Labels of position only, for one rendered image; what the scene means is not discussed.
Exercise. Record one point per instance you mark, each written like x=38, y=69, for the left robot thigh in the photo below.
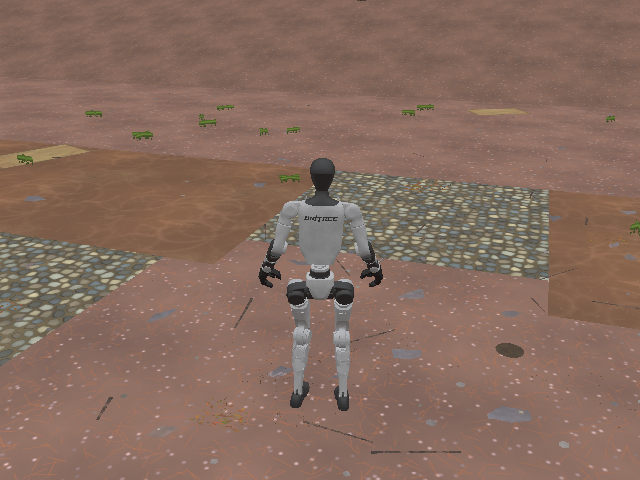
x=300, y=307

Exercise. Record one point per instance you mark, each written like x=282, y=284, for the robot right upper arm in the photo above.
x=353, y=212

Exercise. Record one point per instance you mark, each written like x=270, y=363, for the right robot shin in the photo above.
x=342, y=357

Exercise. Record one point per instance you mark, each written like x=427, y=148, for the right robot forearm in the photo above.
x=371, y=260

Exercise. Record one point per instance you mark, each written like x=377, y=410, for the right robot hand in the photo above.
x=378, y=276

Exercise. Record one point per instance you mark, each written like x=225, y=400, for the left robot hand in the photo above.
x=263, y=275

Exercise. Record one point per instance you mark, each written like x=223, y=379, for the left robot forearm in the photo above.
x=270, y=259

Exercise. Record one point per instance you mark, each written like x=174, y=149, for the robot left upper arm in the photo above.
x=289, y=210

